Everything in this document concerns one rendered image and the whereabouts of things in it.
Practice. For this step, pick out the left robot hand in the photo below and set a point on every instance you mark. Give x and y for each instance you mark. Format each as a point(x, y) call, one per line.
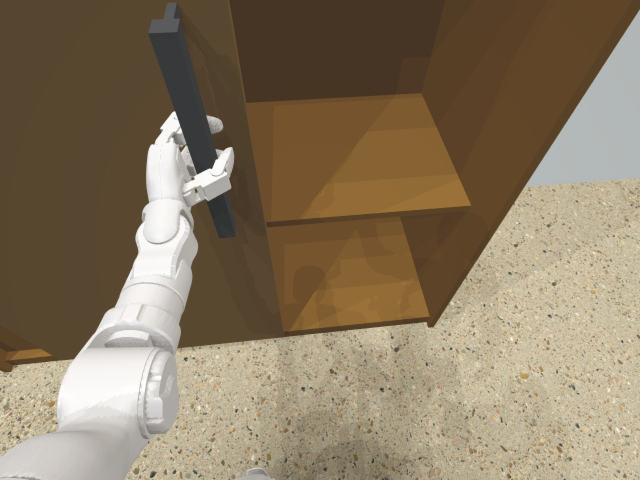
point(168, 169)

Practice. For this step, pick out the handle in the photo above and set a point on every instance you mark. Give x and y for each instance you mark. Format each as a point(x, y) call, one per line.
point(169, 44)

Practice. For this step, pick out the left robot upper arm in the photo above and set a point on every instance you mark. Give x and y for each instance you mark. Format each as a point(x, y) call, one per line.
point(113, 402)

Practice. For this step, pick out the wardrobe door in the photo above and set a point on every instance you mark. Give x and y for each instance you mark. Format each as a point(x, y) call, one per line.
point(10, 341)
point(82, 98)

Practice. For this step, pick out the left robot shin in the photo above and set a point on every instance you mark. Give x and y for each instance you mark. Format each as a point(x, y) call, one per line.
point(256, 471)

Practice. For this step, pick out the robot left forearm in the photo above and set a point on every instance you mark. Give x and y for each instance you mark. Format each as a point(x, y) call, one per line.
point(154, 296)

